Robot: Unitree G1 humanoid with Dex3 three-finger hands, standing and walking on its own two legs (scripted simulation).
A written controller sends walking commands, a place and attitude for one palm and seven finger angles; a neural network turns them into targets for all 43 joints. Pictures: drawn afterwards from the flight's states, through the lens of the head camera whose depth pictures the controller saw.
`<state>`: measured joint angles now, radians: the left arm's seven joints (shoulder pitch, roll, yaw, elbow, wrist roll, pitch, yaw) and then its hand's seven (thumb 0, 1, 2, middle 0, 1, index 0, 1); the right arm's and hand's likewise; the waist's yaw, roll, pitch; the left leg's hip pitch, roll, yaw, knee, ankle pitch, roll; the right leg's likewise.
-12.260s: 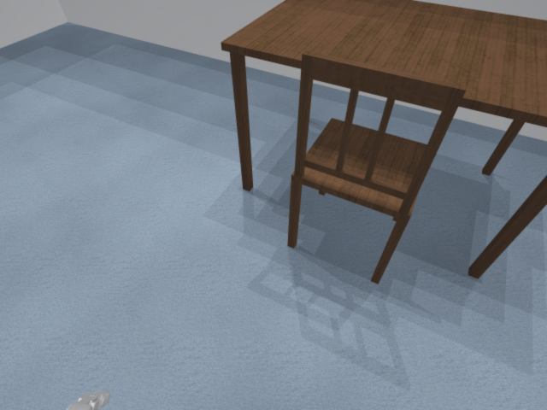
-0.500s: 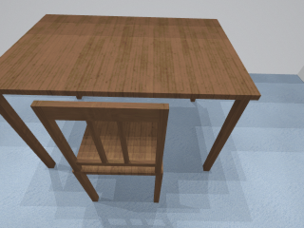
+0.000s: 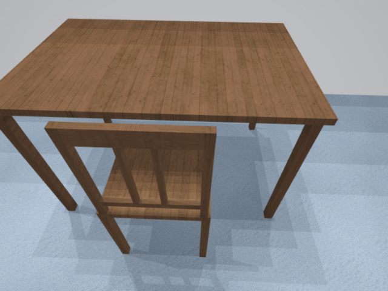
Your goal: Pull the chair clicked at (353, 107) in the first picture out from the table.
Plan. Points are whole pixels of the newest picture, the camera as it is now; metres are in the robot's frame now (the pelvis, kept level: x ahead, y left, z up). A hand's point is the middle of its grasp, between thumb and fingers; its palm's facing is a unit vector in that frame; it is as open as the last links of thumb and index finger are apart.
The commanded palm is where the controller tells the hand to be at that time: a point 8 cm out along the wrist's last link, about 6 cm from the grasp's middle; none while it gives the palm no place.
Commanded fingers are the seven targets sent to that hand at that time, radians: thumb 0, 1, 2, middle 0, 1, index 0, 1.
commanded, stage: look again from close up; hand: left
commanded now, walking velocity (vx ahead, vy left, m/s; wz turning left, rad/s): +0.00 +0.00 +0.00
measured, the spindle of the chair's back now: (128, 176) +0.44 +0.22 -0.10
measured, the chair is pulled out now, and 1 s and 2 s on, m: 0.00 0.00 0.00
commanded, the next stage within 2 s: raise the hand toward the chair's back in 0.62 s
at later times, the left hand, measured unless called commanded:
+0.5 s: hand out of the picture +0.02 +0.18 -0.17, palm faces -0.02 -0.98 -0.20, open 7.3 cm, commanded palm none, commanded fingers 0.00 0.90 0.90 -0.20 -0.30 -0.20 -0.30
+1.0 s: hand (117, 252) +0.20 +0.17 -0.01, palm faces +0.09 -1.00 +0.03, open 8.1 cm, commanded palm +0.12 +0.23 -0.06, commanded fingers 0.00 0.55 0.75 -0.17 -0.25 -0.17 -0.25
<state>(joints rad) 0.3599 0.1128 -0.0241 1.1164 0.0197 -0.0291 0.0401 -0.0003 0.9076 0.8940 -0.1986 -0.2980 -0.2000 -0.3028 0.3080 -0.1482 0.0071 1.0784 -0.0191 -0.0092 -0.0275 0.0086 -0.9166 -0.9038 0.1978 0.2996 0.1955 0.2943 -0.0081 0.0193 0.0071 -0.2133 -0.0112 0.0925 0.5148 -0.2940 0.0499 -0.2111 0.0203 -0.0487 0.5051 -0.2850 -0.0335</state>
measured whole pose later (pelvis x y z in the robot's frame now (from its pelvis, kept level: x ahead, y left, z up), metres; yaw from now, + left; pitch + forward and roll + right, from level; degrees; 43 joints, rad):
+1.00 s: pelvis -0.03 +0.00 -0.04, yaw +2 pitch +9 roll +0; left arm 0.27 0.17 0.08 0.23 -0.22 -0.41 -0.14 0.02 0.79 0.83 -0.18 -0.27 -0.18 -0.28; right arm 0.21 -0.29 -0.02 0.70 -0.01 -0.31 0.00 0.01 -0.91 -0.90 0.20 0.30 0.20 0.29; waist -0.03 -0.02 -0.12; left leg -0.62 -0.02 0.07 0.84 -0.38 0.05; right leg -0.61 -0.02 -0.08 0.86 -0.40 -0.04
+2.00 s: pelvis -0.03 +0.00 -0.08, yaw +3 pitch +15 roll -3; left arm 0.34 0.26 0.16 0.02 -0.25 -0.37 -0.28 -0.01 -0.38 0.34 -0.07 -0.10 -0.07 -0.10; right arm 0.18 -0.24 0.02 0.53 0.02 -0.22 -0.06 0.01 -0.90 -0.90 0.20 0.30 0.20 0.29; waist 0.00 0.02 -0.13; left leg -0.90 0.00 0.01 1.14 -0.50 0.05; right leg -0.85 0.00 -0.14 1.09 -0.50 -0.05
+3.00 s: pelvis -0.03 +0.00 -0.07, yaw +3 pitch +15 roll -3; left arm 0.27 0.29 0.21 0.10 -0.28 -0.36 -0.33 -0.02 -0.50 0.30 -0.06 -0.08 -0.06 -0.08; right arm 0.22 -0.25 0.05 0.56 0.02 -0.22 -0.04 0.01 -0.90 -0.90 0.20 0.30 0.20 0.30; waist -0.01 0.03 -0.13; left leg -0.87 0.00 0.02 1.11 -0.49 0.06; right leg -0.81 0.00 -0.13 1.04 -0.48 -0.04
